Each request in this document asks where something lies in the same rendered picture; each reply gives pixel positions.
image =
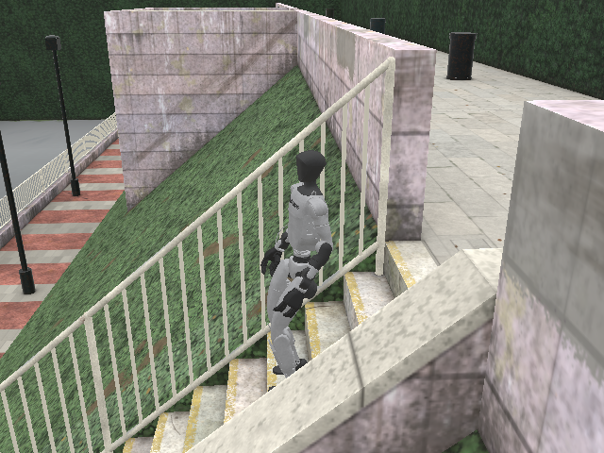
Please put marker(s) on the stairs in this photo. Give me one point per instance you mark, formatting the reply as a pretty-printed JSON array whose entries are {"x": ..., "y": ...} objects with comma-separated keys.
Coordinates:
[{"x": 249, "y": 379}]

